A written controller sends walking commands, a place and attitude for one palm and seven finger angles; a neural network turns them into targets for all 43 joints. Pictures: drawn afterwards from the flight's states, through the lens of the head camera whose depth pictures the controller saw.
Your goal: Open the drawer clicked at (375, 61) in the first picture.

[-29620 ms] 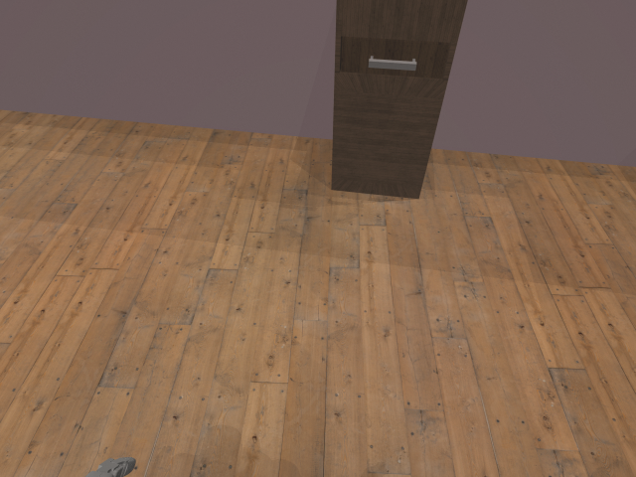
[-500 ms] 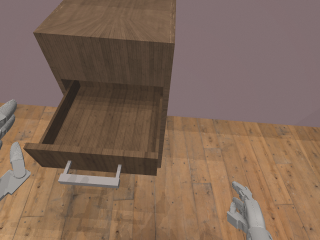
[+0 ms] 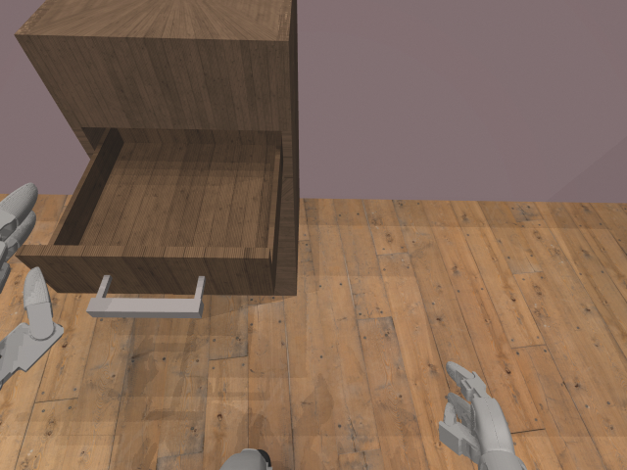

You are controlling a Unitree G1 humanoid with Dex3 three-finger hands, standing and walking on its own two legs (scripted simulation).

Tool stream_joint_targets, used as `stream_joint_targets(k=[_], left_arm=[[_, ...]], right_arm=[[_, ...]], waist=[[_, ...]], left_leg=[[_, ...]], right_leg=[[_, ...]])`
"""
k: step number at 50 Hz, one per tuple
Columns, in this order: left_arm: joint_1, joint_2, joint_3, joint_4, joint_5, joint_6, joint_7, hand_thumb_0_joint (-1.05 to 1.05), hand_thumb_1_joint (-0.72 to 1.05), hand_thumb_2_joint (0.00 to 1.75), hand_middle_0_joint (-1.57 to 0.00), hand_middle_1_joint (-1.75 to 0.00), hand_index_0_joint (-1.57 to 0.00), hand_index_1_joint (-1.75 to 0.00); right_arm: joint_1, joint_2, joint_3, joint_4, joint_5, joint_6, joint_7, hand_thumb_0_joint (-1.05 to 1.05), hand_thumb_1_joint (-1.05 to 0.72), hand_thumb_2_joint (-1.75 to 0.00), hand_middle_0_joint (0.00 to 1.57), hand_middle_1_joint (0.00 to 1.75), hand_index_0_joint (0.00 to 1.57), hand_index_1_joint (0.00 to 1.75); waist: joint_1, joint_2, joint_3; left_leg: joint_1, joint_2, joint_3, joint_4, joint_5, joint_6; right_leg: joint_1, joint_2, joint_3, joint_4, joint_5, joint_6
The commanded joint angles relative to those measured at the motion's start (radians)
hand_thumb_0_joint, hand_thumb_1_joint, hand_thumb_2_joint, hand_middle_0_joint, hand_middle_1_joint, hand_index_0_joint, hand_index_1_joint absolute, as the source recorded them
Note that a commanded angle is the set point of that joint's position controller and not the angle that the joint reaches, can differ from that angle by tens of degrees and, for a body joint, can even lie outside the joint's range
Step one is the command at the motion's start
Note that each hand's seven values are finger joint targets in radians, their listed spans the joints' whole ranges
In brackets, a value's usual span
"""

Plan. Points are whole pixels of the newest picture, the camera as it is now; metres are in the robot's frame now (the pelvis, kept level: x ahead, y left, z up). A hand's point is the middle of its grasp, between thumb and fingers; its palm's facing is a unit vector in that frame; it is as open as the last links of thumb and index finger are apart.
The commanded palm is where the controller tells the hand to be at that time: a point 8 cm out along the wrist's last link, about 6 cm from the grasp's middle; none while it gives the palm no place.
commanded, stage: step back with the hand held close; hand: left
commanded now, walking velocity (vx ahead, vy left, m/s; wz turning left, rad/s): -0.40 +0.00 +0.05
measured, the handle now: (150, 295) +0.37 +0.29 -0.10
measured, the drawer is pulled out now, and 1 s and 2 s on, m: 0.30 0.30 0.30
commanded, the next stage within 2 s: stop stepping back and stand still in 0.18 s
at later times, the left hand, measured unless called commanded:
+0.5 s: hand out of the picture +0.06 +0.17 +0.19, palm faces +0.36 -0.76 -0.55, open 7.4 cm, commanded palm +0.00 +0.22 +0.19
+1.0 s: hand out of the picture +0.00 +0.15 +0.19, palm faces +0.47 -0.72 -0.52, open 7.4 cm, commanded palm -0.06 +0.20 +0.19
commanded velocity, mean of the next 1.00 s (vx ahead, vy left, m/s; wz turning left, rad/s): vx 0.03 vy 0.06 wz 0.01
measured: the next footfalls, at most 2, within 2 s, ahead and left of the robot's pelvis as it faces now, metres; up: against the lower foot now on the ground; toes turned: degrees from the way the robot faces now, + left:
left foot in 0.28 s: -0.06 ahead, +0.10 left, +0.00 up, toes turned +5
left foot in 0.76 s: -0.17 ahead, +0.05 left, +0.00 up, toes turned +8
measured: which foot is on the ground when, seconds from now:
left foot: down 0.00-0.02, up 0.04-0.26, down 0.28-0.48, up 0.50-0.74, down 0.76-0.94, up 0.96-1.00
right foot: down 0.00-1.00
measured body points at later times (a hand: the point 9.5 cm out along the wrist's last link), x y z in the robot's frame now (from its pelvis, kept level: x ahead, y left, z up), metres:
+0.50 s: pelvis -0.11 -0.06 +0.00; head -0.08 -0.06 +0.45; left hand +0.04 +0.21 +0.22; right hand +0.09 -0.26 -0.08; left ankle -0.10 +0.09 -0.73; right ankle -0.07 -0.12 -0.73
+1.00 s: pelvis -0.16 -0.10 +0.00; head -0.17 -0.12 +0.45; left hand -0.03 +0.19 +0.22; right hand +0.02 -0.33 -0.09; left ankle -0.21 +0.03 -0.71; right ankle -0.07 -0.12 -0.73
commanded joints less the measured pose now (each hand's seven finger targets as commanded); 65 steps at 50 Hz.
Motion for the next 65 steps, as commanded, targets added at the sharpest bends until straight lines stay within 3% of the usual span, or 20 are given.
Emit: stream_joint_targets(k=[1, 2, 4, 9, 12, 14, 17, 22, 25, 28, 34, 39, 40, 42, 48, 56, 60, 61, 63, 65], left_arm=[[0.036, 0.182, 0.149, -0.180, -0.004, -0.079, 0.000, 0.00, 0.90, 0.90, -0.20, -0.30, -0.20, -0.30], [0.044, 0.165, 0.135, -0.155, -0.009, -0.067, 0.004, 0.00, 0.90, 0.90, -0.20, -0.30, -0.20, -0.30], [0.126, 0.141, 0.150, -0.102, -0.013, -0.061, 0.008, 0.00, 0.90, 0.90, -0.20, -0.30, -0.20, -0.30], [0.071, 0.115, 0.118, -0.141, 0.017, -0.063, 0.032, 0.00, 0.90, 0.90, -0.20, -0.30, -0.20, -0.30], [0.061, 0.115, 0.086, -0.229, 0.014, -0.060, 0.039, 0.00, 0.90, 0.90, -0.20, -0.30, -0.20, -0.30], [0.046, 0.139, 0.089, -0.286, 0.022, -0.066, 0.041, 0.00, 0.90, 0.90, -0.20, -0.30, -0.20, -0.30], [0.148, 0.164, 0.151, -0.296, 0.010, -0.063, 0.034, 0.00, 0.90, 0.90, -0.20, -0.30, -0.20, -0.30], [0.082, 0.136, 0.144, -0.238, 0.001, -0.037, 0.046, 0.00, 0.90, 0.90, -0.20, -0.30, -0.20, -0.30], [0.034, 0.114, 0.107, -0.101, -0.005, -0.011, 0.038, 0.00, 0.90, 0.90, -0.20, -0.30, -0.20, -0.30], [0.023, 0.100, 0.092, -0.007, 0.002, -0.023, 0.019, 0.00, 0.90, 0.90, -0.20, -0.30, -0.20, -0.30], [0.033, 0.100, 0.046, -0.108, 0.040, -0.031, 0.046, 0.00, 0.90, 0.90, -0.20, -0.30, -0.20, -0.30], [0.021, 0.142, 0.079, -0.269, 0.046, -0.088, 0.063, 0.00, 0.90, 0.90, -0.20, -0.30, -0.20, -0.30], [0.072, 0.171, 0.112, -0.255, 0.049, -0.075, 0.051, 0.00, 0.90, 0.90, -0.20, -0.30, -0.20, -0.30], [0.078, 0.164, 0.118, -0.219, 0.028, -0.063, 0.047, 0.00, 0.90, 0.90, -0.20, -0.30, -0.20, -0.30], [-0.035, 0.112, 0.089, 0.064, 0.026, -0.076, 0.030, 0.00, 0.90, 0.90, -0.20, -0.30, -0.20, -0.30], [0.002, 0.096, 0.039, -0.123, 0.057, -0.068, 0.052, 0.00, 0.90, 0.90, -0.20, -0.30, -0.20, -0.30], [-0.027, 0.126, 0.061, -0.236, 0.054, -0.086, 0.066, 0.00, 0.90, 0.90, -0.20, -0.30, -0.20, -0.30], [-0.131, -0.094, -0.320, 0.724, 0.105, 0.080, -0.094, 0.00, 0.90, 0.90, -0.20, -0.30, -0.20, -0.30], [-0.106, -0.105, -0.280, 0.758, 0.090, 0.200, -0.129, 0.00, 0.90, 0.90, -0.20, -0.30, -0.20, -0.30], [-0.186, -0.072, -0.281, 0.828, 0.089, 0.193, -0.132, 0.00, 0.90, 0.90, -0.20, -0.30, -0.20, -0.30]], right_arm=[[-0.071, -0.140, -0.070, -0.166, 0.034, -0.015, -0.009, 0.00, -0.90, -0.90, 0.20, 0.30, 0.20, 0.30], [-0.089, -0.148, -0.091, -0.178, 0.063, -0.015, -0.013, 0.00, -0.90, -0.90, 0.20, 0.30, 0.20, 0.30], [-0.102, -0.123, -0.079, -0.165, 0.044, 0.000, -0.028, 0.00, -0.90, -0.90, 0.20, 0.30, 0.20, 0.30], [-0.149, -0.078, -0.022, -0.178, 0.013, 0.051, -0.069, 0.00, -0.90, -0.90, 0.20, 0.30, 0.20, 0.30], [-0.068, -0.122, -0.059, -0.165, 0.010, 0.061, -0.071, 0.00, -0.90, -0.90, 0.20, 0.30, 0.20, 0.30], [-0.049, -0.145, -0.104, -0.170, 0.022, 0.039, -0.060, 0.00, -0.90, -0.90, 0.20, 0.30, 0.20, 0.30], [-0.042, -0.127, -0.094, -0.184, 0.016, -0.009, -0.029, 0.00, -0.90, -0.90, 0.20, 0.30, 0.20, 0.30], [-0.041, -0.146, -0.064, -0.176, 0.042, -0.018, -0.020, 0.00, -0.90, -0.90, 0.20, 0.30, 0.20, 0.30], [-0.014, -0.158, -0.083, -0.159, 0.046, 0.013, -0.024, 0.00, -0.90, -0.90, 0.20, 0.30, 0.20, 0.30], [-0.026, -0.149, -0.070, -0.133, 0.025, 0.037, -0.020, 0.00, -0.90, -0.90, 0.20, 0.30, 0.20, 0.30], [-0.028, -0.140, -0.051, -0.164, 0.010, 0.006, -0.037, 0.00, -0.90, -0.90, 0.20, 0.30, 0.20, 0.30], [0.018, -0.174, -0.077, -0.195, -0.011, -0.032, -0.035, 0.00, -0.90, -0.90, 0.20, 0.30, 0.20, 0.30], [0.008, -0.184, -0.085, -0.180, 0.002, -0.032, -0.022, 0.00, -0.90, -0.90, 0.20, 0.30, 0.20, 0.30], [-0.006, -0.161, -0.069, -0.176, 0.019, -0.020, -0.028, 0.00, -0.90, -0.90, 0.20, 0.30, 0.20, 0.30], [0.033, -0.176, -0.096, -0.129, 0.027, 0.012, -0.032, 0.00, -0.90, -0.90, 0.20, 0.30, 0.20, 0.30], [0.035, -0.139, -0.045, -0.159, -0.011, 0.024, -0.038, 0.00, -0.90, -0.90, 0.20, 0.30, 0.20, 0.30], [0.031, -0.170, -0.056, -0.183, -0.028, 0.010, -0.039, 0.00, -0.90, -0.90, 0.20, 0.30, 0.20, 0.30], [0.063, -0.312, -0.121, 0.070, -0.019, -0.016, 0.061, 0.00, -0.90, -0.90, 0.20, 0.30, 0.20, 0.30], [0.079, -0.206, -0.076, 0.042, -0.005, 0.060, 0.049, 0.00, -0.90, -0.90, 0.20, 0.30, 0.20, 0.30], [0.132, -0.174, -0.061, 0.042, -0.003, 0.071, 0.046, 0.00, -0.90, -0.90, 0.20, 0.30, 0.20, 0.30]], waist=[[0.006, -0.209, -0.225], [0.016, -0.311, -0.241], [0.015, -0.177, -0.245], [-0.020, -0.135, -0.181], [-0.037, -0.013, -0.239], [-0.011, 0.168, -0.275], [-0.001, 0.283, -0.279], [-0.012, 0.069, -0.115], [-0.027, -0.221, -0.064], [-0.045, -0.170, -0.077], [-0.017, -0.157, -0.127], [-0.008, 0.252, -0.131], [0.007, 0.227, -0.227], [-0.006, 0.187, -0.100], [-0.028, -0.195, -0.008], [-0.024, -0.075, -0.139], [-0.009, 0.153, -0.140], [-0.069, 0.153, -0.010], [-0.024, 0.125, -0.091], [-0.013, -0.138, -0.152]], left_leg=[[0.089, -0.073, 0.071, 0.253, -0.167, 0.026], [0.013, -0.138, 0.026, 0.502, -0.359, 0.025], [-0.088, -0.104, -0.033, 0.646, -0.397, 0.026], [-0.029, -0.071, 0.037, 0.141, -0.342, 0.015], [0.224, -0.028, 0.046, -0.246, 0.109, 0.023], [0.438, 0.228, -0.145, -0.134, 0.713, 0.102], [0.365, 0.225, -0.110, -0.129, 0.610, 0.152], [0.094, 0.095, -0.024, -0.084, -0.069, 0.099], [0.128, -0.088, 0.038, 0.329, -0.319, 0.045], [0.086, -0.078, 0.018, 0.476, -0.212, 0.044], [0.216, -0.094, 0.114, -0.046, -0.307, 0.097], [0.202, 0.113, -0.170, -0.333, -0.234, 0.162], [0.267, 0.104, -0.052, -0.216, -0.016, 0.155], [0.060, 0.088, -0.075, -0.254, -0.292, 0.149], [0.066, -0.089, 0.042, 0.330, -0.344, 0.084], [0.269, -0.105, 0.111, -0.100, -0.262, 0.106], [0.189, 0.062, -0.131, -0.282, -0.307, 0.157], [0.069, 0.115, -0.213, -0.120, -0.042, 0.174], [0.023, 0.080, -0.084, -0.101, -0.105, 0.124], [0.063, -0.003, -0.077, 0.001, -0.075, 0.101]], right_leg=[[0.074, -0.306, 0.203, -0.226, 0.750, -0.090], [0.068, -0.396, 0.252, -0.199, 0.905, -0.139], [0.088, -0.408, 0.203, -0.146, 0.890, -0.198], [0.186, -0.255, 0.075, -0.062, 0.989, -0.110], [0.163, -0.180, 0.055, 0.023, 0.746, -0.033], [-0.099, -0.097, 0.022, 0.133, 0.167, 0.004], [-0.130, -0.074, 0.009, 0.237, -0.074, 0.006], [0.130, -0.089, 0.004, -0.121, 0.176, 0.027], [-0.157, -0.343, 0.419, -0.441, -0.327, -0.074], [-0.193, -0.313, 0.291, -0.407, -0.287, -0.045], [-0.060, -0.283, 0.194, -0.386, -0.240, -0.066], [0.024, -0.049, -0.005, 0.053, 0.054, -0.009], [0.062, -0.038, -0.034, 0.113, 0.089, 0.021], [0.109, -0.065, -0.002, 0.018, 0.017, 0.004], [-0.134, -0.345, 0.510, -0.462, -0.469, -0.073], [-0.069, -0.230, 0.199, -0.392, -0.229, -0.034], [0.017, -0.065, 0.103, -0.114, -0.007, 0.024], [-0.124, -0.093, 0.015, 0.131, 0.257, -0.004], [-0.006, -0.089, 0.052, 0.030, 0.161, -0.021], [0.009, -0.134, 0.103, -0.034, 0.198, -0.051]])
